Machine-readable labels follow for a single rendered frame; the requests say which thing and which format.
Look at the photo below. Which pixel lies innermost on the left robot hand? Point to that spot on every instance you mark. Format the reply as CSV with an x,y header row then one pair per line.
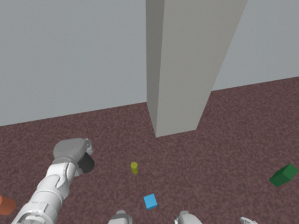
x,y
74,148

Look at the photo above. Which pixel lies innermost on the left robot arm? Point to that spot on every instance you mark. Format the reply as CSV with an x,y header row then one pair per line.
x,y
45,203

